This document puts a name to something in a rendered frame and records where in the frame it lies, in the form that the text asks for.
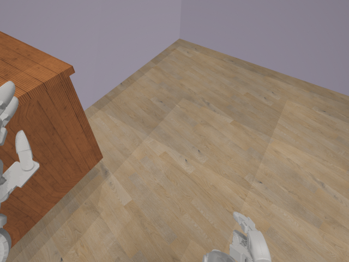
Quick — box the right robot thigh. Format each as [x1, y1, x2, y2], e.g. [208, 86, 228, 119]
[202, 251, 236, 262]

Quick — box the robot right hand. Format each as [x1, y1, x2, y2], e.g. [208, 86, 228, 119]
[230, 211, 271, 262]

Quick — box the left robot forearm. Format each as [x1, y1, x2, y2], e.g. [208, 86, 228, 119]
[0, 213, 11, 262]

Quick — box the counter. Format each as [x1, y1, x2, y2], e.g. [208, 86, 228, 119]
[0, 31, 103, 248]

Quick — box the robot left hand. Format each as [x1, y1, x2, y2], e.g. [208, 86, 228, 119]
[0, 81, 39, 209]

